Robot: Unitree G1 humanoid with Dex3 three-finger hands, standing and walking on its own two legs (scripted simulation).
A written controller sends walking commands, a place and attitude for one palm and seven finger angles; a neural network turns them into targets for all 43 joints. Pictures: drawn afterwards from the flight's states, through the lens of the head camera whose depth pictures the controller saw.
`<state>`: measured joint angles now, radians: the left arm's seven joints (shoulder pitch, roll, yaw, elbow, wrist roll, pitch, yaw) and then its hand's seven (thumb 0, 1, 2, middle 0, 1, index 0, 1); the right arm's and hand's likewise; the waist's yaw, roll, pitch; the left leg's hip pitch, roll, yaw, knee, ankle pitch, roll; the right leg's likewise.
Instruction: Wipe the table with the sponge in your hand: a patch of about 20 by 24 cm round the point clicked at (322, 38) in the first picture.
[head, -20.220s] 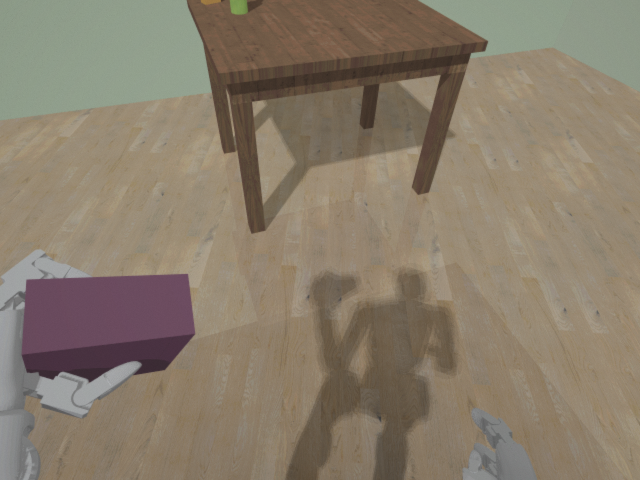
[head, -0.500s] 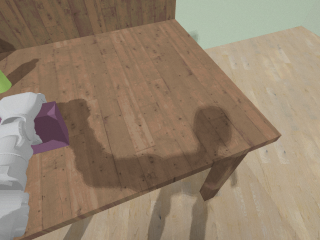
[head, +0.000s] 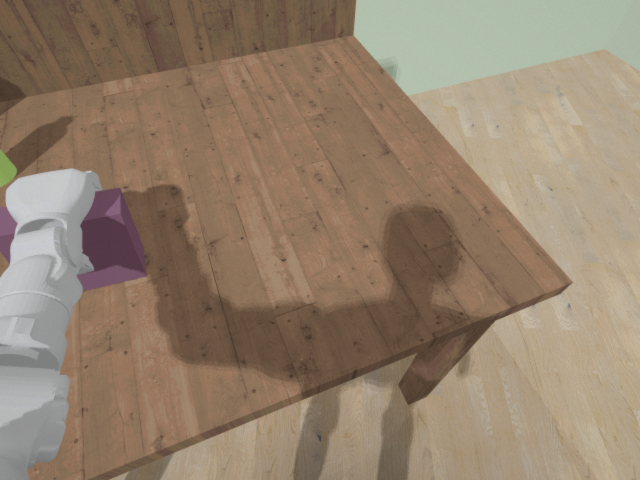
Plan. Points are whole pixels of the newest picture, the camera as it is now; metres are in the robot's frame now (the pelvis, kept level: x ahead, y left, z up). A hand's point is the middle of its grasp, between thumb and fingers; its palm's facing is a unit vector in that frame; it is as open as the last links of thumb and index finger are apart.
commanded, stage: slide across to the middle lane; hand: left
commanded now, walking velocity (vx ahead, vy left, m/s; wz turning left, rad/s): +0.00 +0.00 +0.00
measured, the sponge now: (84, 254) +0.39 +0.35 +0.02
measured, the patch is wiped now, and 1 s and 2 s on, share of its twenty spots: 0.55 0.65 0.90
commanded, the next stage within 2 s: wipe back along the middle lane in 0.34 s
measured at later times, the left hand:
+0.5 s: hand (124, 214) +0.43 +0.29 +0.06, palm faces -0.11 +0.01 -0.99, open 10.1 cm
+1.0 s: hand (130, 241) +0.39 +0.27 +0.06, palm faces -0.03 -0.02 -1.00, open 10.1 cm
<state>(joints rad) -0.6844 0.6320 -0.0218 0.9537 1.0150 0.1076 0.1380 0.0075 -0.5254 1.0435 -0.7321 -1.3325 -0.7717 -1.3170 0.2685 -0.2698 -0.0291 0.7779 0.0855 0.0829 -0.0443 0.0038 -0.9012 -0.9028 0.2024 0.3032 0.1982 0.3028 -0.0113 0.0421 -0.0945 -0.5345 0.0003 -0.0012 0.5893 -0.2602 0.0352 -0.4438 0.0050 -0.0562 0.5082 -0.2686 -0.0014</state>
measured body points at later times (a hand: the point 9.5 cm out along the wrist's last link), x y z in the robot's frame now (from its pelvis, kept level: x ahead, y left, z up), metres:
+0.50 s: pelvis +0.02 -0.01 +0.00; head +0.07 -0.02 +0.45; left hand +0.43 +0.29 +0.12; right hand +0.15 -0.27 -0.13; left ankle +0.01 +0.09 -0.73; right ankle -0.02 -0.13 -0.73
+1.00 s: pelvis +0.02 -0.01 +0.01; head +0.04 -0.03 +0.46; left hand +0.38 +0.27 +0.12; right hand +0.17 -0.27 -0.11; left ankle +0.01 +0.09 -0.73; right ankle -0.02 -0.13 -0.73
